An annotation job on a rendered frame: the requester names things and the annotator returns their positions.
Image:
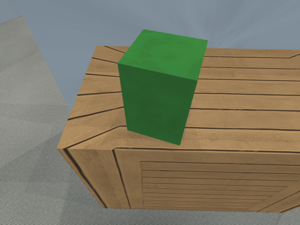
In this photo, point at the pedestal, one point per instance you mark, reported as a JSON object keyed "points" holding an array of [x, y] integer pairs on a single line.
{"points": [[240, 149]]}

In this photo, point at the carton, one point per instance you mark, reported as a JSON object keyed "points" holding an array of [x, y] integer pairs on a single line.
{"points": [[158, 77]]}

